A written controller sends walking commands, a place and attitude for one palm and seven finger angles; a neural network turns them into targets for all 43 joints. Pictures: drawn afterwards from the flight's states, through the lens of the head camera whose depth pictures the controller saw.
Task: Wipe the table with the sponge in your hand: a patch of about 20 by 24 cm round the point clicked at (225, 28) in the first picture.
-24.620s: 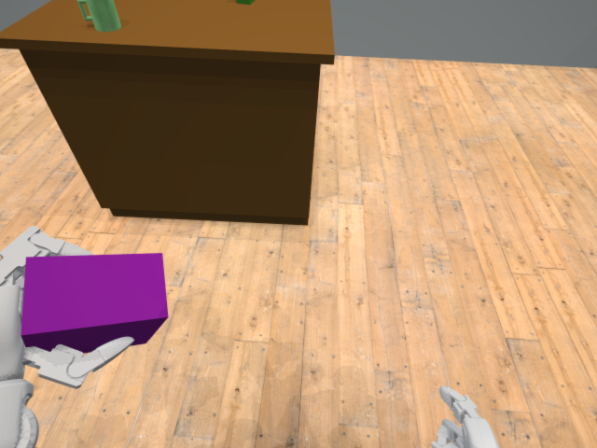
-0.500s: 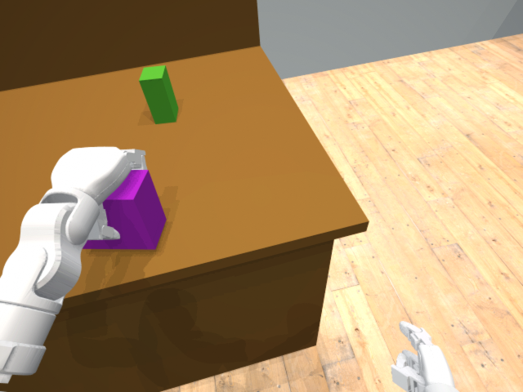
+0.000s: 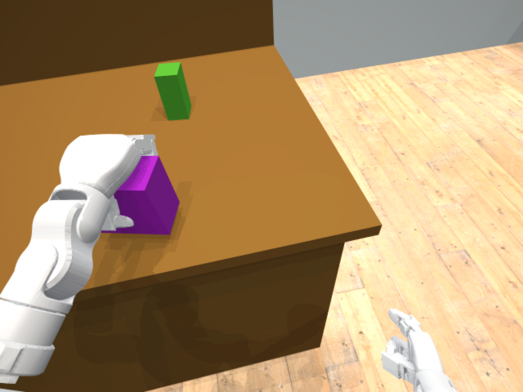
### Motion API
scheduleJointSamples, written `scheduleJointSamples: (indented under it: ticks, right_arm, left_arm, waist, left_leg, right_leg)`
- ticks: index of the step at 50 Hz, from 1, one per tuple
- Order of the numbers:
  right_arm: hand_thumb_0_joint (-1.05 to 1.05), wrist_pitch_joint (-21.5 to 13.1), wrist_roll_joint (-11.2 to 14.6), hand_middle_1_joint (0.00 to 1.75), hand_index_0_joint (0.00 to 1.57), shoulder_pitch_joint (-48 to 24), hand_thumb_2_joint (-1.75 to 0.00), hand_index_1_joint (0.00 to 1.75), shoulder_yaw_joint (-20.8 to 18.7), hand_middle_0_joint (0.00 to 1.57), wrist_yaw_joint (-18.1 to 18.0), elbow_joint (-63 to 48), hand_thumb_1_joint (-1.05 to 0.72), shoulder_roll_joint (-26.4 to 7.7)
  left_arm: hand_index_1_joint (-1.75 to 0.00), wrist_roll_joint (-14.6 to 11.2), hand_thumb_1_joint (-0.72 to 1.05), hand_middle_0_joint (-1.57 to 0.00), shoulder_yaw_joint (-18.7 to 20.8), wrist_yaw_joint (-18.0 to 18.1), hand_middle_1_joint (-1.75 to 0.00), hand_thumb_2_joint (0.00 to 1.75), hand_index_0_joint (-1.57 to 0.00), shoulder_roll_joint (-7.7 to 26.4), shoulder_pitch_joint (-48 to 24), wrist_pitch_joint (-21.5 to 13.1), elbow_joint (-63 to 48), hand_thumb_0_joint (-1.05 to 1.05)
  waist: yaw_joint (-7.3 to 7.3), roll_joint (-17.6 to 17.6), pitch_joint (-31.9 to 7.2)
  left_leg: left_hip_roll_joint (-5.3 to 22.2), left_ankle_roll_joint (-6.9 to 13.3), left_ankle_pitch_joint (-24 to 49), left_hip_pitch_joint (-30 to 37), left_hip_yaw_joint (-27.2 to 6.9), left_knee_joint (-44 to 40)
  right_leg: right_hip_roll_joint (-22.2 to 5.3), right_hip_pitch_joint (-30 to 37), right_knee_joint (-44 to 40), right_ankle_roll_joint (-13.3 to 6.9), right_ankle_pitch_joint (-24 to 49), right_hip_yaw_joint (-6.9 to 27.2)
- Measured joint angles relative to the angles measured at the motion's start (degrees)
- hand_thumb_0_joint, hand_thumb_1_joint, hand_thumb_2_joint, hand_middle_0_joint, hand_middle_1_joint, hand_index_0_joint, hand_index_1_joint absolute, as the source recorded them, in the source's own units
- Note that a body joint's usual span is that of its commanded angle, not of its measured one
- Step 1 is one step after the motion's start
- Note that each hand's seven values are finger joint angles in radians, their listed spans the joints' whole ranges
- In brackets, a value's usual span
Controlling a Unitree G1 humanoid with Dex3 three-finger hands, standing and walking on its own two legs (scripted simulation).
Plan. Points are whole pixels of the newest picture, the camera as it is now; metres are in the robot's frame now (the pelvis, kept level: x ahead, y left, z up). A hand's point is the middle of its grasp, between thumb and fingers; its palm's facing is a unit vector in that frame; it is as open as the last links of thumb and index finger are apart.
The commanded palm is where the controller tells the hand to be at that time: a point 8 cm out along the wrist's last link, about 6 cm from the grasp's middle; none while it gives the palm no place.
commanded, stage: move the sponge above the wiping area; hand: left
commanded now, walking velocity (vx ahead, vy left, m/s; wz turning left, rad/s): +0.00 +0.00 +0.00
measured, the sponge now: (130, 203) +0.33 +0.27 +0.12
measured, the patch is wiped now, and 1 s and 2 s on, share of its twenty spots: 0.00 0.00 0.00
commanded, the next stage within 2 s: lower the sponge onto the table in 1.30 s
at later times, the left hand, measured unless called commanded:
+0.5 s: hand (114, 176) +0.32 +0.27 +0.18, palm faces +0.14 +0.00 -0.99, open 10.3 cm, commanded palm +0.29 +0.29 +0.25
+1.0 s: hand (107, 158) +0.33 +0.27 +0.21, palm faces +0.26 -0.02 -0.97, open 10.3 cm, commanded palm +0.29 +0.29 +0.26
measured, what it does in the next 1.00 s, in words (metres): stands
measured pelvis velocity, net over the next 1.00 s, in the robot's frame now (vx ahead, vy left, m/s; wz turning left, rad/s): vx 0.00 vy -0.01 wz -0.02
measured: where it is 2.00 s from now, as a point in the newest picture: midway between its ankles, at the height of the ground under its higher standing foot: outside the picture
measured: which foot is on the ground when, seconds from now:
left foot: down 0.00-1.00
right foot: down 0.00-1.00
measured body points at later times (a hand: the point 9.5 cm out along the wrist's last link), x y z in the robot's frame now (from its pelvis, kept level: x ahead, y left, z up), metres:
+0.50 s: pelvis +0.00 -0.01 +0.00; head +0.00 -0.04 +0.45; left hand +0.31 +0.26 +0.23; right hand +0.22 -0.22 -0.10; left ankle +0.04 +0.13 -0.74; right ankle -0.04 -0.13 -0.74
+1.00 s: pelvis +0.00 -0.01 +0.00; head +0.00 -0.04 +0.45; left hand +0.31 +0.26 +0.26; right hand +0.22 -0.22 -0.10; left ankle +0.04 +0.13 -0.74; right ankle -0.04 -0.13 -0.74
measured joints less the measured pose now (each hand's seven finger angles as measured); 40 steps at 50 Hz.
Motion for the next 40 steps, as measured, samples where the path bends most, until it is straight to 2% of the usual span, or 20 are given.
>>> scheduleJointSamples:
  ticks: [3,6,9,12,15,18,21,23,25,27,30,33,36,38,40]
  right_arm:
    - [0.01,0.6,0.2,0.3,0.2,-1.6,-0.9,0.3,0.7,0.2,0.7,1.1,-0.91,0.9]
    - [0.01,1.8,0.5,0.3,0.2,-2.3,-0.9,0.3,1.3,0.2,1.4,1.4,-0.91,1.0]
    - [0.01,3.0,1.0,0.3,0.2,-1.7,-0.9,0.3,1.2,0.2,2.1,0.6,-0.9,0.2]
    - [0.01,3.7,1.5,0.3,0.2,-0.6,-0.9,0.3,0.7,0.2,2.6,-0.1,-0.9,-1.3]
    - [0.01,3.8,1.6,0.3,0.2,0.2,-0.9,0.3,0.4,0.2,2.4,-0.5,-0.9,-2.4]
    - [0.01,2.6,0.9,0.3,0.2,0.9,-0.9,0.3,0.2,0.2,1.1,-0.7,-0.91,-2.4]
    - [0.01,1.0,0.0,0.3,0.2,1.2,-0.9,0.3,0.2,0.2,-0.2,-0.4,-0.91,-1.3]
    - [0.01,0.2,-0.2,0.3,0.2,1.3,-0.9,0.3,0.0,0.2,-0.5,0.1,-0.91,-0.6]
    - [0.01,-0.1,0.0,0.3,0.2,1.1,-0.9,0.3,-0.1,0.2,-0.3,1.0,-0.91,-0.2]
    - [0.01,0.2,0.2,0.3,0.2,0.5,-0.9,0.3,0.1,0.2,0.2,2.1,-0.91,-0.2]
    - [0.01,1.4,0.7,0.3,0.2,-0.1,-0.9,0.3,0.4,0.2,0.9,2.8,-0.91,-0.5]
    - [0.01,2.5,1.3,0.3,0.2,0.2,-0.9,0.3,0.3,0.2,1.5,2.0,-0.9,-1.3]
    - [0.01,3.0,1.9,0.3,0.2,1.1,-0.9,0.3,-0.1,0.2,1.9,0.9,-0.91,-2.5]
    - [0.01,2.9,1.8,0.3,0.2,1.5,-0.9,0.3,-0.2,0.2,1.8,0.4,-0.91,-3.1]
    - [0.01,2.4,1.3,0.3,0.2,1.7,-0.9,0.3,-0.3,0.2,1.2,0.0,-0.91,-3.0]
  left_arm:
    - [-1.31,-0.6,-0.51,-0.71,1.8,3.9,-1.31,1.03,-0.72,0.4,-4.8,2.7,4.7,0.0]
    - [-1.31,-0.1,-0.51,-0.71,4.6,4.6,-1.31,1.03,-0.72,1.6,-8.0,7.2,9.9,0.0]
    - [-1.31,0.6,-0.51,-0.71,5.6,2.1,-1.31,1.04,-0.72,2.4,-8.4,12.2,13.0,0.0]
    - [-1.32,0.8,-0.51,-0.7,4.2,-2.3,-1.32,1.04,-0.71,1.8,-5.7,15.2,12.5,-0.01]
    - [-1.32,1.1,-0.51,-0.7,1.3,-7.2,-1.32,1.04,-0.71,0.6,-1.8,14.2,9.4,-0.01]
    - [-1.32,1.0,-0.52,-0.71,-0.9,-8.9,-1.32,1.04,-0.72,-0.3,1.0,8.6,5.4,-0.01]
    - [-1.32,0.9,-0.51,-0.71,-0.2,-5.8,-1.31,1.04,-0.72,0.3,2.0,1.9,1.9,-0.01]
    - [-1.32,0.4,-0.51,-0.72,0.8,-2.0,-1.31,1.04,-0.72,1.0,0.7,-0.3,1.6,-0.01]
    - [-1.31,-0.1,-0.52,-0.72,2.0,1.8,-1.31,1.04,-0.72,1.2,-2.1,0.2,3.5,0.0]
    - [-1.31,-0.4,-0.52,-0.72,3.5,4.2,-1.31,1.04,-0.72,1.4,-5.4,2.5,6.9,0.0]
    - [-1.32,0.0,-0.52,-0.71,5.7,4.4,-1.31,1.04,-0.72,2.6,-8.9,7.1,12.9,0.0]
    - [-1.32,0.6,-0.52,-0.71,6.0,1.1,-1.32,1.04,-0.72,3.6,-9.2,11.8,16.7,0.0]
    - [-1.32,1.1,-0.52,-0.71,3.3,-3.9,-1.32,1.04,-0.72,2.9,-7.2,14.1,16.8,0.0]
    - [-1.32,1.2,-0.52,-0.71,1.3,-7.3,-1.32,1.04,-0.71,1.7,-4.9,12.9,14.8,-0.01]
    - [-1.32,0.8,-0.52,-0.71,0.2,-9.4,-1.32,1.04,-0.72,0.7,-2.0,9.2,11.0,-0.01]
  waist:
    - [0.11,0.0,-0.1]
    - [-0.39,0.5,-0.8]
    - [-0.93,1.5,-2.0]
    - [-1.21,2.5,-2.7]
    - [-1.36,2.8,-2.5]
    - [-1.23,1.9,-1.4]
    - [-0.89,0.6,-0.1]
    - [-0.52,0.1,0.3]
    - [-0.16,0.1,0.4]
    - [-0.13,0.4,0.2]
    - [-0.75,1.1,-0.9]
    - [-1.59,2.1,-2.0]
    - [-2.03,3.0,-2.5]
    - [-2.18,3.0,-2.4]
    - [-2.24,2.6,-1.9]
  left_leg:
    - [0.4,-0.3,0.5,0.2,0.3,-0.8]
    - [0.7,-0.5,1.1,0.1,0.6,-1.7]
    - [0.7,-0.5,1.3,-0.6,0.5,-1.9]
    - [0.4,-0.2,1.0,-1.2,0.2,-1.2]
    - [0.0,0.0,0.5,-1.4,-0.2,-0.2]
    - [-0.1,0.1,0.2,-0.9,-0.4,0.3]
    - [0.3,-0.3,0.2,0.0,-0.3,0.0]
    - [0.7,-0.6,0.4,0.4,-0.3,-0.4]
    - [1.0,-0.9,0.6,0.5,-0.2,-0.7]
    - [1.2,-1.0,0.9,0.5,-0.1,-1.1]
    - [1.2,-1.0,1.4,0.0,0.1,-1.8]
    - [1.1,-0.9,1.5,-0.7,0.2,-1.8]
    - [0.7,-0.5,1.1,-1.3,-0.1,-1.1]
    - [0.4,-0.2,0.7,-1.4,-0.3,-0.5]
    - [0.3,0.0,0.4,-1.2,-0.2,-0.1]
  right_leg:
    - [0.4,-0.1,-0.5,-0.1,0.6,0.3]
    - [0.6,-0.5,-1.1,0.0,1.2,0.7]
    - [0.6,-1.1,-1.3,0.1,1.3,0.6]
    - [0.3,-1.4,-0.8,0.3,0.9,0.2]
    - [0.0,-1.4,0.2,0.4,0.2,-0.2]
    - [-0.1,-1.0,0.9,0.3,-0.3,-0.4]
    - [0.3,-0.3,0.6,-0.1,-0.2,-0.3]
    - [0.7,0.1,0.2,-0.4,0.1,-0.1]
    - [1.0,0.2,-0.2,-0.6,0.5,-0.1]
    - [1.2,0.0,-0.5,-0.6,0.8,0.1]
    - [1.2,-0.7,-0.8,-0.5,1.1,0.3]
    - [1.1,-1.5,-0.7,-0.4,1.1,0.3]
    - [0.7,-1.8,-0.2,-0.1,0.7,0.0]
    - [0.4,-1.8,0.4,0.0,0.2,-0.2]
    - [0.3,-1.5,0.7,0.1,-0.1,-0.2]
